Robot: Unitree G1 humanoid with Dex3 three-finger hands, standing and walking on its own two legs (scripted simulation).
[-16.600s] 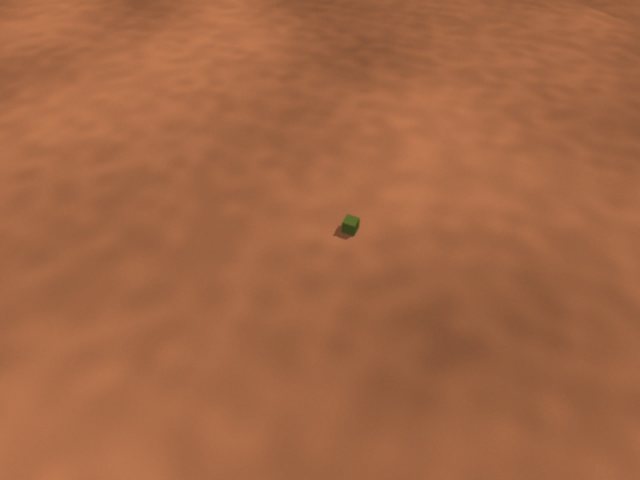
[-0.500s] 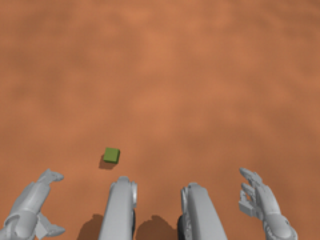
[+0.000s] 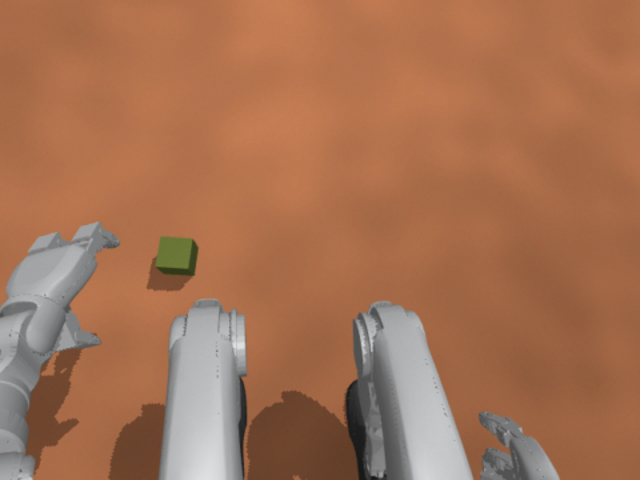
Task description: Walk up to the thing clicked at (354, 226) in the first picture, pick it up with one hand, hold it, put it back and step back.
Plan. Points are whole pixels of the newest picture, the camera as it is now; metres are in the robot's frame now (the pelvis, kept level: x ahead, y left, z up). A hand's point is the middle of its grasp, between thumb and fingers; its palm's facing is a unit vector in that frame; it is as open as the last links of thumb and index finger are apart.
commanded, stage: rise first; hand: left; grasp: from above
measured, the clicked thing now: (177, 256) +0.46 +0.26 -0.36
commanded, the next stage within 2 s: approach in 1.06 s
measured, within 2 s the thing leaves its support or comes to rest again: neither
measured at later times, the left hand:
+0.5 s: hand (108, 278) +0.38 +0.31 -0.21, palm faces -0.48 -0.13 -0.87, open 14.2 cm
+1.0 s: hand (124, 272) +0.39 +0.30 -0.24, palm faces -0.45 -0.06 -0.89, open 14.1 cm
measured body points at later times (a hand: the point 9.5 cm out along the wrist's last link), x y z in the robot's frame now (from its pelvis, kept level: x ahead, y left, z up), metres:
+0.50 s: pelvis +0.01 +0.00 -0.04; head +0.22 +0.07 +0.35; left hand +0.40 +0.32 -0.16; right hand +0.13 -0.26 -0.17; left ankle +0.11 +0.14 -0.36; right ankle +0.09 -0.12 -0.36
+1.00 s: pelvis +0.01 +0.00 -0.07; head +0.21 +0.07 +0.32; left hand +0.41 +0.30 -0.19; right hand +0.10 -0.28 -0.19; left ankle +0.11 +0.14 -0.36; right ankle +0.09 -0.12 -0.36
